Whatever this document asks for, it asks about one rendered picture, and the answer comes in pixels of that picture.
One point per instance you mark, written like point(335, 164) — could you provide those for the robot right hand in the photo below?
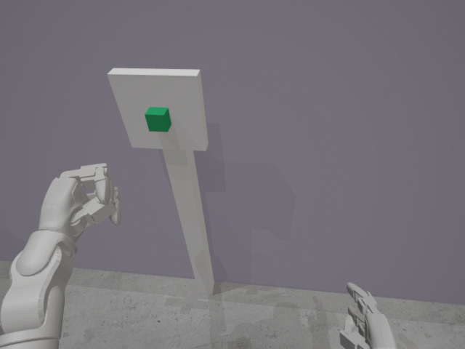
point(374, 329)

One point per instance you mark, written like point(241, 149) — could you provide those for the robot left hand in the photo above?
point(67, 208)

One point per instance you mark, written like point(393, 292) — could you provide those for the robot left forearm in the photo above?
point(31, 312)

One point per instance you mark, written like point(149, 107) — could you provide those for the panel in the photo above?
point(179, 90)

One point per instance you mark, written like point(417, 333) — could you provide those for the button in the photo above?
point(158, 119)

